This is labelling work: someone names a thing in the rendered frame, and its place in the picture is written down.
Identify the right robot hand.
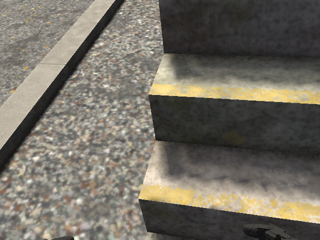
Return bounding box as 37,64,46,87
242,223,298,240

